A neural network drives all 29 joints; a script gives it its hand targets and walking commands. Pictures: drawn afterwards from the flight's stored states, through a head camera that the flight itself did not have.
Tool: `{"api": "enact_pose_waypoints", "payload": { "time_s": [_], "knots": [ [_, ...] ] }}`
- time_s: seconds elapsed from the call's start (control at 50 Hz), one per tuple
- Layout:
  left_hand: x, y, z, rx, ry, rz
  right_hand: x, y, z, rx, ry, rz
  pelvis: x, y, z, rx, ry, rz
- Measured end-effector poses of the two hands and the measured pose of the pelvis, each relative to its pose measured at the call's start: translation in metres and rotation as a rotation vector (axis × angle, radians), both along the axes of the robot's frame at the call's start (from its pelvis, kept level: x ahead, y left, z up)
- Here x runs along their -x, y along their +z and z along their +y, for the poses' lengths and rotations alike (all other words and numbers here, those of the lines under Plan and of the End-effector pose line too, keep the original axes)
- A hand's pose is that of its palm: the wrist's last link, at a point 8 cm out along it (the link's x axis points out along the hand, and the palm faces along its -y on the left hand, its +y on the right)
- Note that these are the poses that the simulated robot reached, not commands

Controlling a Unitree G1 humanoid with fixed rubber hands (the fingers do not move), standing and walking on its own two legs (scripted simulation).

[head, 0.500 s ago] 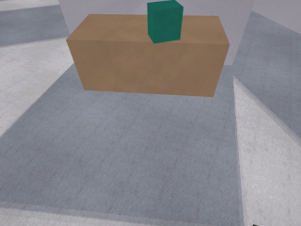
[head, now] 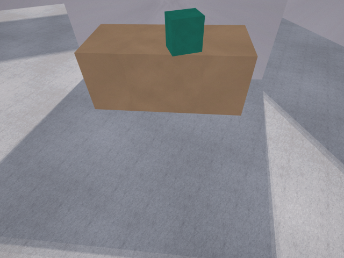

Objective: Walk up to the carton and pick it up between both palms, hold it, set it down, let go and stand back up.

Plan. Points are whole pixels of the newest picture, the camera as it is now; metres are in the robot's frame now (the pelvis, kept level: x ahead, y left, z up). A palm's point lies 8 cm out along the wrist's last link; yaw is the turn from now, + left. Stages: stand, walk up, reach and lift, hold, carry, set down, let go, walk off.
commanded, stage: stand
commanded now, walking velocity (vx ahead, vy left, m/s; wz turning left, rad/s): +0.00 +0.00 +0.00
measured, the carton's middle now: (183, 32) +1.60 -0.04 -0.10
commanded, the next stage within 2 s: walk up in 0.80 s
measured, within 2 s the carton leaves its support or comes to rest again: neither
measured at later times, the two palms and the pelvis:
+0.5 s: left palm out of the picture +0.06 +0.28 -0.12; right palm out of the picture +0.03 -0.28 -0.12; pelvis -0.01 +0.00 +0.00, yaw +0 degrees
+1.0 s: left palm out of the picture +0.08 +0.29 -0.12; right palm out of the picture +0.05 -0.29 -0.12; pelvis +0.01 +0.01 +0.00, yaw -1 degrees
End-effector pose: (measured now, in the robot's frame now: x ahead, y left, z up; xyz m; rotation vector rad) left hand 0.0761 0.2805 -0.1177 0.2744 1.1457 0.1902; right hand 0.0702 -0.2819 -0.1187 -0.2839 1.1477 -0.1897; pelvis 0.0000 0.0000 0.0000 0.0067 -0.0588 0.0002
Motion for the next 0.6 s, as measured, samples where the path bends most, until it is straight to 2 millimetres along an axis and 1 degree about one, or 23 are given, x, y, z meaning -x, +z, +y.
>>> {"api": "enact_pose_waypoints", "payload": {
  "time_s": [0.2, 0.34, 0.48, 0.6],
  "knots": [
    [0.009, -0.001, 0.001, -0.004, 0.013, 0.029, 0.023, 0.000, -0.010, 0.017, -0.027, 0.051, 0.004, 0.001, -0.002, 0.005, -0.001, -0.002],
    [0.014, -0.004, 0.001, 0.006, 0.020, 0.040, 0.034, 0.000, -0.010, 0.023, -0.039, 0.077, 0.006, 0.002, -0.001, 0.006, -0.004, 0.000],
    [0.018, -0.007, 0.001, 0.015, 0.022, 0.053, 0.039, -0.003, 0.001, 0.004, -0.035, 0.102, 0.005, 0.002, 0.000, 0.009, -0.004, 0.005],
    [0.022, -0.007, 0.005, 0.005, 0.021, 0.071, 0.037, -0.003, 0.001, 0.005, -0.040, 0.103, 0.004, 0.002, 0.003, 0.006, -0.008, 0.007]
  ]
}}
